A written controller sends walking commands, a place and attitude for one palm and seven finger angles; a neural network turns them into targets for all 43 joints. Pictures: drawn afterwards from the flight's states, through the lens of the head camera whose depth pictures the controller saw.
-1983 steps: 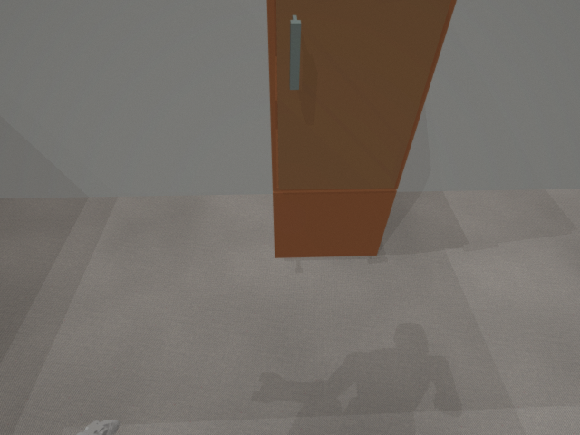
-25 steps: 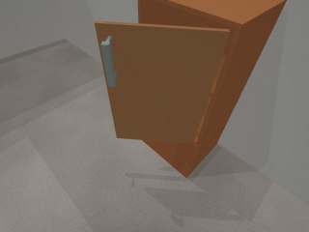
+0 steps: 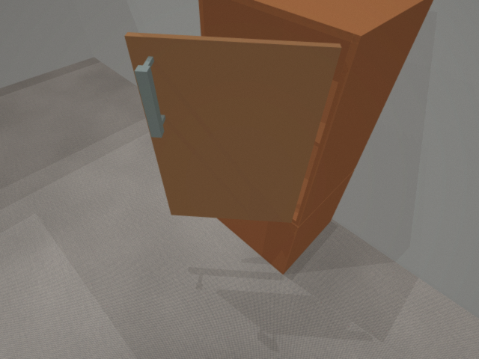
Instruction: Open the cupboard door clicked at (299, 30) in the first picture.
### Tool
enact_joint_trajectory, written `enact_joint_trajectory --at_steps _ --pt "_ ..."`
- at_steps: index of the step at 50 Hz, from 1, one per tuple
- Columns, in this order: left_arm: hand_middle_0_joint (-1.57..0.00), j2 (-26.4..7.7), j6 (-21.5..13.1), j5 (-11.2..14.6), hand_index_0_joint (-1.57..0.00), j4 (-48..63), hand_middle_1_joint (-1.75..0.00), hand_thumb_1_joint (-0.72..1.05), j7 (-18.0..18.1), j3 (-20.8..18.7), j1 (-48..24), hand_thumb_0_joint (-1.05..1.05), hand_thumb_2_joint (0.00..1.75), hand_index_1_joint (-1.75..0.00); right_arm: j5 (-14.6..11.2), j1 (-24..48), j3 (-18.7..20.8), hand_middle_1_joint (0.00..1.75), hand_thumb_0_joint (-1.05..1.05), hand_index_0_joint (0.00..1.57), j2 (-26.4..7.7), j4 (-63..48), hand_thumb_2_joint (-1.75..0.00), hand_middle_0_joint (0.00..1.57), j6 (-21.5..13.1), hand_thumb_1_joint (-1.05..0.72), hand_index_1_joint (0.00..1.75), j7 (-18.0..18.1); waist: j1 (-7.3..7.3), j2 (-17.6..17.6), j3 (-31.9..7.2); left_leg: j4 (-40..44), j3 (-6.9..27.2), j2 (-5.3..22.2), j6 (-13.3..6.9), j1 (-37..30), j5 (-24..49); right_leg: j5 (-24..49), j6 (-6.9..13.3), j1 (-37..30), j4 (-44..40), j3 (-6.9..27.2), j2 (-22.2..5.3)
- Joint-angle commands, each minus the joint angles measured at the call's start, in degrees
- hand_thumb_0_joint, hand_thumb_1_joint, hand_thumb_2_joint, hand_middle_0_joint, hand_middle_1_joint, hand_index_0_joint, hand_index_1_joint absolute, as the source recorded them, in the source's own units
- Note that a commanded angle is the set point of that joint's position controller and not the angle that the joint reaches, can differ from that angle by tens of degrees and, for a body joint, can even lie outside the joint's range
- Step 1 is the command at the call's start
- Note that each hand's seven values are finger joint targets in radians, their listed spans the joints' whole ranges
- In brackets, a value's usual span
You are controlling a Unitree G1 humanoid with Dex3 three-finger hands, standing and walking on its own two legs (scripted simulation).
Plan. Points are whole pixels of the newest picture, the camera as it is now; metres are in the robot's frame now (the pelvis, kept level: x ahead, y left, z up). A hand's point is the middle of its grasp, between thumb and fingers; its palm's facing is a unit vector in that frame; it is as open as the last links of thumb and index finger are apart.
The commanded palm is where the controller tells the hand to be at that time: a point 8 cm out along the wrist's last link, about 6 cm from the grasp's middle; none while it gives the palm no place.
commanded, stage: come to a stop and stand still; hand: left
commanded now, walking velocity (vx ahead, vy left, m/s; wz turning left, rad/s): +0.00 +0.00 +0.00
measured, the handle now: (153, 98) +0.58 +0.22 +0.13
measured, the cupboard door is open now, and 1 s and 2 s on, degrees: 40 40 40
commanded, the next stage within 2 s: look again from close up in 0.14 s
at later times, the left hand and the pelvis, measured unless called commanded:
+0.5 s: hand out of the picture +0.01 +0.16 -0.18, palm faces +0.01 -0.99 -0.17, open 7.3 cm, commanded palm none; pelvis +0.01 +0.00 +0.00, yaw +0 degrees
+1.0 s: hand out of the picture +0.12 +0.20 -0.10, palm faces +0.25 -0.94 -0.23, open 7.3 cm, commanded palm +0.12 +0.23 -0.06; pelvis +0.02 +0.00 +0.00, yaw +2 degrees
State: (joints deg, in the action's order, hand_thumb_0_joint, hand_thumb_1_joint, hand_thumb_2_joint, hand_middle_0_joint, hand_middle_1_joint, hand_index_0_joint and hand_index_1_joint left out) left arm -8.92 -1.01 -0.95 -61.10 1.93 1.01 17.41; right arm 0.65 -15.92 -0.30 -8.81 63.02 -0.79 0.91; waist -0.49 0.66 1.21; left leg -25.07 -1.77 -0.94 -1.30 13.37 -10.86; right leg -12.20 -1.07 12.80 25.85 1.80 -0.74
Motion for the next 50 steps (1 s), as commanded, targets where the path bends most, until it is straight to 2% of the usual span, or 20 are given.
enact_joint_trajectory --at_steps 1,3,4,6,12,18,23,26,30,33,43,44,45,46,47,48,49,50 --pt "-0.20 -5.6 -0.6 0.3 -0.20 1.8 -0.30 0.90 0.3 -1.1 3.6 0.00 0.90 -0.30 -0.2 -2.4 1.1 0.30 0.00 0.20 -5.7 -1.7 -0.90 0.20 -0.8 -0.90 0.30 0.2 0.35 0.1 1.7 5.8 5.7 5.4 0.1 0.2 -1.6 -0.3 2.8 1.4 -5.7 5.0 -4.5" --pt "-0.20 -5.5 -0.6 0.2 -0.20 1.7 -0.30 0.90 0.4 -1.1 3.6 0.00 0.90 -0.30 -0.3 -2.1 1.1 0.30 0.00 0.20 -5.6 -1.5 -0.90 0.20 -0.8 -0.90 0.30 0.3 0.48 0.4 2.2 5.7 5.5 5.6 0.1 0.1 -0.4 1.0 2.7 1.2 -5.7 4.8 -4.4" --pt "-0.20 -5.6 -0.7 0.3 -0.20 1.6 -0.30 0.90 0.3 -1.1 3.5 0.00 0.90 -0.30 -0.2 -2.3 1.1 0.30 0.00 0.20 -5.7 -1.5 -0.90 0.20 -0.9 -0.90 0.30 0.3 0.46 -0.3 1.4 5.7 5.4 5.6 0.1 -0.1 0.2 1.5 2.7 0.5 -5.6 4.7 -4.5" --pt "-0.20 -5.6 -0.7 0.3 -0.20 1.5 -0.30 0.90 0.3 -1.1 3.6 0.00 0.90 -0.30 -0.3 -2.2 1.0 0.30 0.00 0.20 -5.7 -1.3 -0.90 0.20 -0.9 -0.90 0.30 0.3 0.44 0.5 0.9 5.3 5.5 5.6 0.1 -0.9 1.6 2.8 2.7 0.1 -5.4 4.8 -4.4" --pt "-0.20 -5.5 -0.5 0.2 -0.20 1.3 -0.30 0.90 0.3 -1.1 3.6 0.00 0.90 -0.30 -0.3 -1.7 1.1 0.30 0.00 0.20 -5.7 -1.1 -0.90 0.20 -0.8 -0.90 0.30 0.4 0.60 -0.3 2.3 6.0 5.4 5.9 0.2 -0.6 0.6 2.1 2.6 0.3 -6.0 4.4 -4.3" --pt "-0.20 -5.4 -0.6 0.2 -0.20 1.1 -0.30 0.90 0.4 -1.1 3.6 0.00 0.90 -0.30 -0.3 -1.6 0.9 0.30 0.00 0.20 -5.9 -0.7 -0.90 0.20 -1.0 -0.90 0.30 0.5 0.59 0.2 1.4 5.9 5.6 6.1 0.1 -1.6 3.2 4.4 2.5 -0.7 -5.5 4.1 -4.4" --pt "-0.20 -5.4 -0.5 0.2 -0.20 0.9 -0.30 0.90 0.3 -1.1 3.7 0.00 0.90 -0.30 -0.3 -1.3 0.9 0.30 0.00 0.20 -5.8 -0.6 -0.90 0.20 -0.8 -0.90 0.30 0.5 0.65 0.1 3.2 6.8 5.8 6.0 0.2 -0.7 0.3 1.9 2.4 0.1 -6.1 4.0 -4.3" --pt "-0.20 -5.3 -0.6 0.2 -0.20 0.8 -0.30 0.90 0.3 -1.1 3.8 0.00 0.90 -0.30 -0.2 -1.4 1.0 0.30 0.00 0.20 -5.9 -0.5 -0.90 0.20 -0.9 -0.90 0.30 0.5 0.56 0.3 1.7 6.5 5.7 5.9 0.2 -1.8 1.1 2.4 2.5 -0.3 -6.1 4.1 -4.4" --pt "-0.20 -5.2 -0.5 0.2 -0.20 0.7 -0.30 0.90 0.3 -1.2 4.0 0.00 0.90 -0.30 -0.2 -1.4 1.0 0.30 0.00 0.20 -5.8 -0.5 -0.90 0.20 -0.9 -0.90 0.30 0.5 0.72 -1.0 1.9 6.9 5.8 6.0 0.1 -1.5 0.6 2.5 2.5 -0.5 -6.0 3.9 -4.4" --pt "-0.20 -5.1 -0.5 0.2 -0.20 0.7 -0.30 0.90 0.3 -1.2 4.1 0.00 0.90 -0.30 -0.3 -1.7 1.0 0.30 0.00 0.20 -5.7 -0.5 -0.90 0.20 -1.0 -0.90 0.30 0.6 0.74 0.2 1.9 6.6 5.7 6.1 0.0 -1.6 1.8 3.3 2.4 -0.8 -6.0 3.8 -4.3" --pt "-0.20 -4.8 -0.5 0.1 -0.20 0.4 -0.30 0.90 0.3 -1.2 4.3 0.00 0.90 -0.30 -0.3 -2.1 1.0 0.30 0.00 0.20 -5.5 -0.1 -0.90 0.20 -1.0 -0.90 0.30 0.7 0.70 -0.3 2.6 7.0 5.9 6.2 0.0 -1.7 1.5 3.0 2.4 -0.5 -5.9 3.6 -4.3" --pt "-0.20 -6.5 -1.5 -0.6 -0.20 -2.1 -0.30 0.90 2.4 -1.2 7.7 0.00 0.90 -0.30 -0.7 3.8 1.0 0.30 0.00 0.20 -7.3 -4.1 -0.90 0.20 -1.5 -0.90 0.30 0.2 2.92 -2.2 3.1 -4.4 3.0 6.8 1.4 0.1 5.3 13.2 2.1 0.5 -6.1 5.0 -6.8" --pt "-0.20 -19.8 -13.3 12.7 -0.20 89.6 -0.32 0.88 1.9 -8.2 -34.9 0.00 0.89 -0.32 -3.3 1.1 2.0 0.30 0.00 0.20 -16.5 -25.4 -0.90 0.20 -9.0 -0.90 0.30 3.0 -5.75 -10.8 -25.9 2.4 2.5 0.4 0.4 -15.1 4.7 8.5 2.3 -5.1 -0.1 -1.7 -0.9" --pt "-0.20 -15.4 -10.0 8.0 -0.20 75.8 -0.33 0.85 4.6 -8.1 -12.2 0.00 0.88 -0.33 -3.6 6.6 0.0 0.30 0.00 0.20 -10.5 -22.0 -0.90 0.20 -14.8 -0.90 0.30 5.0 0.45 -17.4 -22.3 3.3 0.4 2.3 0.0 -13.8 5.1 1.5 3.8 -3.1 3.2 -4.1 1.0" --pt "-0.21 -11.8 -7.0 8.2 -0.21 69.2 -0.34 0.83 7.3 -5.9 -9.1 0.00 0.87 -0.34 -3.6 6.1 0.8 0.30 0.00 0.20 -10.9 -18.9 -0.90 0.20 -16.6 -0.90 0.30 5.1 -0.75 -14.5 -17.0 3.3 2.1 3.1 1.6 -6.1 -2.9 -2.9 2.9 -0.2 3.2 -5.9 0.4" --pt "-0.21 2.8 -1.4 8.6 -0.21 56.0 -0.36 0.81 7.1 2.6 7.3 0.00 0.86 -0.36 -4.3 4.2 1.0 0.30 0.00 0.20 -8.1 -18.5 -0.90 0.20 -16.6 -0.90 0.30 4.2 -1.78 -7.8 -7.2 4.8 3.8 3.5 1.3 -0.5 -9.5 -4.8 2.4 4.4 2.8 -7.0 0.8" --pt "-0.21 1.6 -2.9 11.9 -0.21 69.1 -0.37 0.78 5.9 2.7 -0.2 0.00 0.85 -0.37 -5.2 4.7 1.0 0.30 0.00 0.20 -10.6 -23.6 -0.90 0.20 -17.2 -0.90 0.30 4.3 -1.87 -6.3 -1.2 4.2 5.3 2.9 0.9 3.3 -12.8 -6.8 2.0 5.6 2.8 -7.1 0.4" --pt "-0.21 -0.9 -5.7 11.6 -0.21 70.4 -0.39 0.76 5.0 1.2 0.0 0.00 0.84 -0.39 -4.8 6.5 1.6 0.30 0.00 0.20 -12.0 -24.6 -0.90 0.20 -18.4 -0.90 0.30 4.6 -2.76 -3.0 0.0 2.2 5.5 2.8 0.8 3.8 -14.7 -9.8 1.9 8.1 2.4 -6.9 0.4"
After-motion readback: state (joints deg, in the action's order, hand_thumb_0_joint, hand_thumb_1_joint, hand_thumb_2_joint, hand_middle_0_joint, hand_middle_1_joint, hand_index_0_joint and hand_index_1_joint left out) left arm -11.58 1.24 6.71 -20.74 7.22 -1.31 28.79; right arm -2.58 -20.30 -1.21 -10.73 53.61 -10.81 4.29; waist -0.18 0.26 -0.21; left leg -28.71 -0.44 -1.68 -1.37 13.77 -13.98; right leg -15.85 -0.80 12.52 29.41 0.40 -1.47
